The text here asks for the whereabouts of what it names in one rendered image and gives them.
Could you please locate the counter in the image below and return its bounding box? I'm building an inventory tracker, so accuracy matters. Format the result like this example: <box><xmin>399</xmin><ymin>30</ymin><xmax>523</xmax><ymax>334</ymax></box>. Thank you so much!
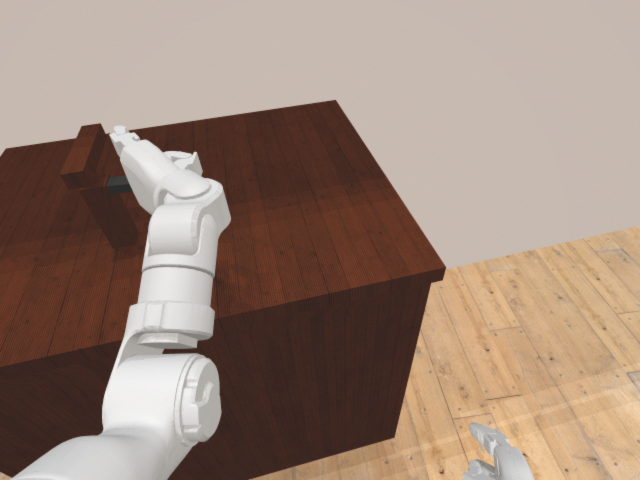
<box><xmin>0</xmin><ymin>100</ymin><xmax>446</xmax><ymax>480</ymax></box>

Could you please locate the robot right hand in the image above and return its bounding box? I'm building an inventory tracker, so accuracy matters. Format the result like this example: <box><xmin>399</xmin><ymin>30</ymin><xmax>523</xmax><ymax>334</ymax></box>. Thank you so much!
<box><xmin>463</xmin><ymin>422</ymin><xmax>535</xmax><ymax>480</ymax></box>

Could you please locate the robot left hand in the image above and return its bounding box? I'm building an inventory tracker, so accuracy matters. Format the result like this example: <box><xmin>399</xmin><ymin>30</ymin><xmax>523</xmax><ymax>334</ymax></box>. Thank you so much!
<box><xmin>109</xmin><ymin>125</ymin><xmax>203</xmax><ymax>215</ymax></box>

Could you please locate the robot left forearm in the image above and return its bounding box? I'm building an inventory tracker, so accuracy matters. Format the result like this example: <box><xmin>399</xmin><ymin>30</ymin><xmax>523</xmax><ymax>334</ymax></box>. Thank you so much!
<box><xmin>102</xmin><ymin>169</ymin><xmax>231</xmax><ymax>428</ymax></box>

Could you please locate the tap lever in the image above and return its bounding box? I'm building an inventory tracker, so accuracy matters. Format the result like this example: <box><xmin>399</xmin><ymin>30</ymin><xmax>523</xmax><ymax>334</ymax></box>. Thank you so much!
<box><xmin>106</xmin><ymin>175</ymin><xmax>133</xmax><ymax>194</ymax></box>

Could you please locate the robot left upper arm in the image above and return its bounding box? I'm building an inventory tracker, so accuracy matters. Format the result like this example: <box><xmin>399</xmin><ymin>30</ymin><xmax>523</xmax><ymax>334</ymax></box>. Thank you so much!
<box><xmin>10</xmin><ymin>353</ymin><xmax>221</xmax><ymax>480</ymax></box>

